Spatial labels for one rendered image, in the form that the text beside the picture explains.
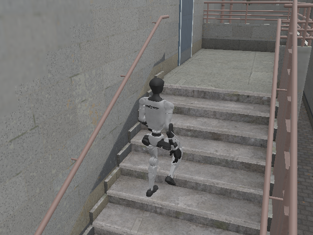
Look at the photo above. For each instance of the stairs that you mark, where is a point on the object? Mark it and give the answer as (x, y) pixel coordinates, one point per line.
(147, 219)

